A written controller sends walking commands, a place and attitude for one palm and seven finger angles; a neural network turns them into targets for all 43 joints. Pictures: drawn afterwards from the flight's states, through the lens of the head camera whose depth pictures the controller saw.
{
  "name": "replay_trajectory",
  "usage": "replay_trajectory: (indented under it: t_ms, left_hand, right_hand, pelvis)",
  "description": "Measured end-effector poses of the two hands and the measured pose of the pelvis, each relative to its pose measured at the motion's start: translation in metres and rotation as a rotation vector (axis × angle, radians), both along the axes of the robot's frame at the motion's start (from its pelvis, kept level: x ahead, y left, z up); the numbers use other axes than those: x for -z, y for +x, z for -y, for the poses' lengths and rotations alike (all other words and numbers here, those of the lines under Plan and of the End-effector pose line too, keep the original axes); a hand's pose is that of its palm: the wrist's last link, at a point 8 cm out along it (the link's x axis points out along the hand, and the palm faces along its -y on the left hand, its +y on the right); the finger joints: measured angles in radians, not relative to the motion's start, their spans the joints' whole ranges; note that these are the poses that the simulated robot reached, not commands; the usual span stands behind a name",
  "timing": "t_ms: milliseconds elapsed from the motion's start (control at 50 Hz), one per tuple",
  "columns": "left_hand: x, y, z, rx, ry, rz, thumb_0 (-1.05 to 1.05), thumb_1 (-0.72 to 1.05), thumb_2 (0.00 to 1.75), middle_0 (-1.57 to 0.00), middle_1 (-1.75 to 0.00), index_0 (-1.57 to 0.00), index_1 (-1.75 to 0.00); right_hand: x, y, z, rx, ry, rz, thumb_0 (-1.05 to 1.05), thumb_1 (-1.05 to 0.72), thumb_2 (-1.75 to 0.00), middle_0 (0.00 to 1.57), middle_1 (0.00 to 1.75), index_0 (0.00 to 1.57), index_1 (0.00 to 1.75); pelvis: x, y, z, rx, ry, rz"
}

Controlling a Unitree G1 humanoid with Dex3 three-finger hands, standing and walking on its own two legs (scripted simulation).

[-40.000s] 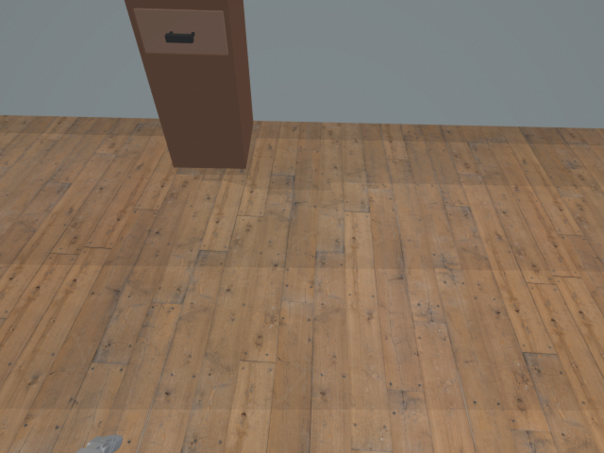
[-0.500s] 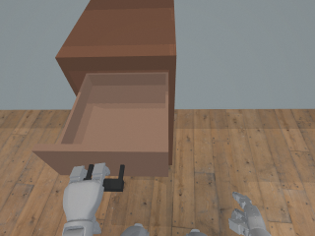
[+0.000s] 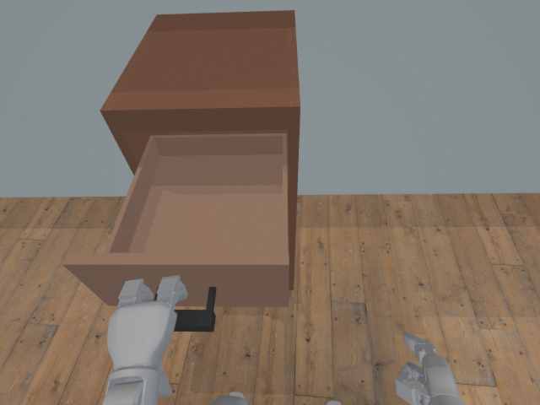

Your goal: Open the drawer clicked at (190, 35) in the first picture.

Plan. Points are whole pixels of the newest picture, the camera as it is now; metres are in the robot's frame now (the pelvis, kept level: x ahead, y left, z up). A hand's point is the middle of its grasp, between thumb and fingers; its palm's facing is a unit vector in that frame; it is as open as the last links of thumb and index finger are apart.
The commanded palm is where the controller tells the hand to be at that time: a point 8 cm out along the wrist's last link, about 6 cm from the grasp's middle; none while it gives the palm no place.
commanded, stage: lift the hand off the handle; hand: left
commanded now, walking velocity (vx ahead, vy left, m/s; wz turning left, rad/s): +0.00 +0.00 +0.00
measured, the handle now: (183, 306) +0.27 +0.17 -0.03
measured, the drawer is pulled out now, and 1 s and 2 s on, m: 0.30 0.30 0.30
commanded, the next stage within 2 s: draw the hand back to the body in 1.96 s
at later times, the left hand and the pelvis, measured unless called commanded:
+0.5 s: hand (154, 327) +0.23 +0.19 +0.00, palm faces +0.00 -0.11 -0.99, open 13.4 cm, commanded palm +0.21 +0.19 +0.07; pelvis +0.01 +0.00 +0.02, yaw +0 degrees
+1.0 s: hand (148, 317) +0.23 +0.19 +0.04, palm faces +0.01 -0.13 -0.99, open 13.3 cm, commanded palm +0.21 +0.19 +0.11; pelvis +0.02 +0.00 +0.03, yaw +0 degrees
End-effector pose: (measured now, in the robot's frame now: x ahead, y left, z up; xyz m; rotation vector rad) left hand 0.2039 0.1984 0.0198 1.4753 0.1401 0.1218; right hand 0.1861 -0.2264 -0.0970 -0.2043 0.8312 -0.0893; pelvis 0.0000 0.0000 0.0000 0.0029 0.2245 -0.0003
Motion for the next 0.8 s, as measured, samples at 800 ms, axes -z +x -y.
replay_trajectory:
  t_ms: [800]
  left_hand:
    - [-0.056,0.002,0.005,0.009,-0.029,0.012,0.0,-0.49,0.3,-0.32,-1.2,-0.41,-1.23]
  right_hand:
    - [-0.032,0.035,-0.01,-0.056,0.053,0.047,0.01,-0.9,-0.9,0.2,0.3,0.2,0.3]
  pelvis:
    - [-0.026,0.019,0.003,0.005,0.007,0.084]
